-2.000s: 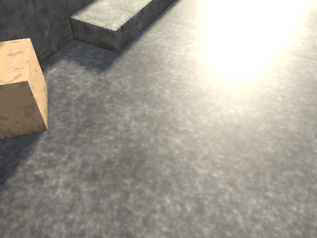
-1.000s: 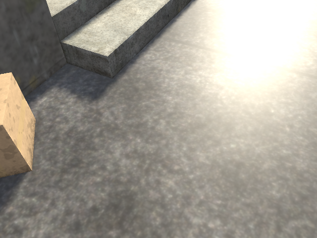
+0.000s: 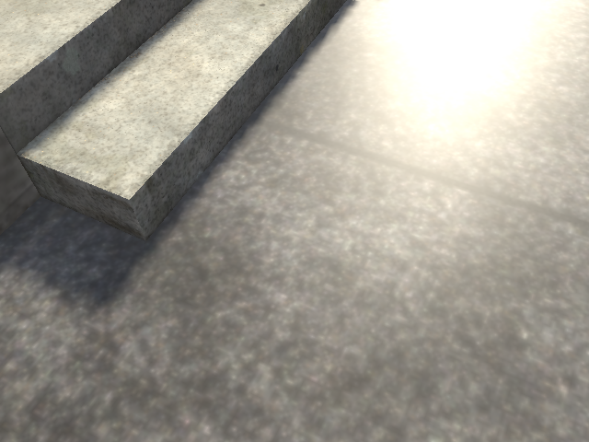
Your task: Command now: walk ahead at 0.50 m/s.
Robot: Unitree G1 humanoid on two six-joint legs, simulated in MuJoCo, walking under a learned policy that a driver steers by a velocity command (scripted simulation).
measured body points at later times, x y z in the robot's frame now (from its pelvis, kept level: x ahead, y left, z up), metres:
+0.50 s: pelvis +0.26 +0.06 -0.01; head +0.30 +0.07 +0.44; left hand +0.26 +0.33 -0.16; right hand +0.43 -0.19 -0.12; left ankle +0.37 +0.15 -0.74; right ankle +0.11 -0.08 -0.66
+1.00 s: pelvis +0.37 +0.02 +0.00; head +0.38 -0.01 +0.45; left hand +0.48 +0.30 -0.11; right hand +0.46 -0.28 -0.14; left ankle +0.37 +0.15 -0.72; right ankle +0.34 -0.08 -0.74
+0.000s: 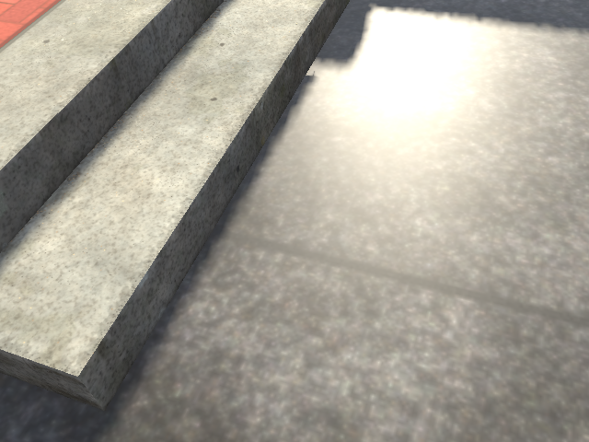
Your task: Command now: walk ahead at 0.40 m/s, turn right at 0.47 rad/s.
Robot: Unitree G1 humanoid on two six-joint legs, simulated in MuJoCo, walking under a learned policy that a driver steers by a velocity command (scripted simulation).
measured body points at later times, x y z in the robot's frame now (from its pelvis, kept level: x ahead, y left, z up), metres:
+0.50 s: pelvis +0.24 +0.01 +0.00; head +0.28 +0.01 +0.45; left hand +0.37 +0.27 -0.13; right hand +0.32 -0.29 -0.11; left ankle +0.33 +0.11 -0.74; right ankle +0.09 -0.09 -0.64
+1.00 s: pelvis +0.47 -0.15 -0.01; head +0.50 -0.19 +0.44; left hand +0.74 +0.00 -0.10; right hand +0.40 -0.44 -0.13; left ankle +0.47 +0.05 -0.64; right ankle +0.48 -0.24 -0.74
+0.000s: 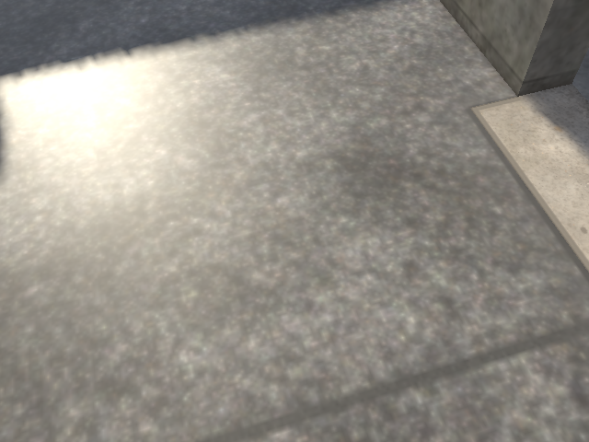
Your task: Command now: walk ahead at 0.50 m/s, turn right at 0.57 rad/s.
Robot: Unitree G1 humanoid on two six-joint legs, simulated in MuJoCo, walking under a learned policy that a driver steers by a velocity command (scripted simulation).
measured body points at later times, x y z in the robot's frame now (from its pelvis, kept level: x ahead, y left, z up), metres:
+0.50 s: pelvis +0.29 +0.04 +0.00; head +0.32 +0.04 +0.45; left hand +0.45 +0.29 -0.11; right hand +0.37 -0.26 -0.09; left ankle +0.37 +0.13 -0.73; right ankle +0.16 -0.06 -0.64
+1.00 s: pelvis +0.53 -0.11 +0.00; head +0.56 -0.15 +0.44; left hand +0.82 +0.01 -0.09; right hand +0.45 -0.41 -0.12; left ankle +0.50 +0.09 -0.63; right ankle +0.55 -0.21 -0.73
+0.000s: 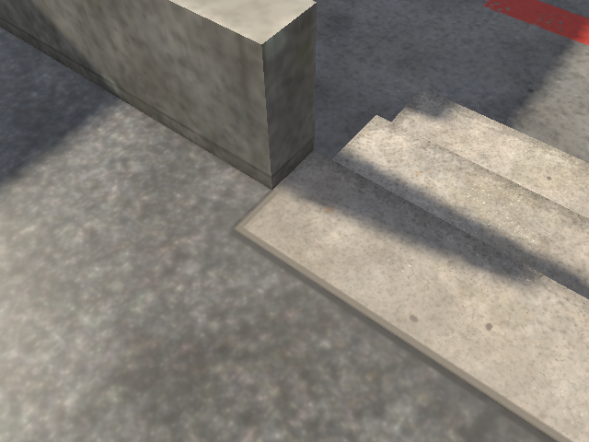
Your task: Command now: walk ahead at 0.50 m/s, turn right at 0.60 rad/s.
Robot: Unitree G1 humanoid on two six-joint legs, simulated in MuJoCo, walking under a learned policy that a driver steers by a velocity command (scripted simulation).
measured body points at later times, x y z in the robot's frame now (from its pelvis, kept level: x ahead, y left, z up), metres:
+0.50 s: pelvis +0.29 +0.04 +0.01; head +0.32 +0.04 +0.46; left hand +0.46 +0.29 -0.10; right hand +0.37 -0.26 -0.08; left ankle +0.37 +0.13 -0.73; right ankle +0.16 -0.06 -0.63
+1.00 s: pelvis +0.53 -0.13 +0.00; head +0.55 -0.14 +0.45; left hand +0.82 -0.01 -0.10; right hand +0.43 -0.37 -0.13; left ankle +0.46 +0.10 -0.63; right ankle +0.56 -0.25 -0.72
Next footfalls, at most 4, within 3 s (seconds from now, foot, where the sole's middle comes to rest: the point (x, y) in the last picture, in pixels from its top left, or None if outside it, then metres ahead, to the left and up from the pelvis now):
0.36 left None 0.41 0.12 -0.76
0.90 right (425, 361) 0.60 -0.27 -0.76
1.34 left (363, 289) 0.79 -0.15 -0.76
1.78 right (417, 356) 0.61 -0.25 -0.76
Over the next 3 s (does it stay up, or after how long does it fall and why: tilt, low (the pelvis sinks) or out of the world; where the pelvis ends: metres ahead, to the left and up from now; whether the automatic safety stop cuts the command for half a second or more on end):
stays up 0.87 -0.73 -0.13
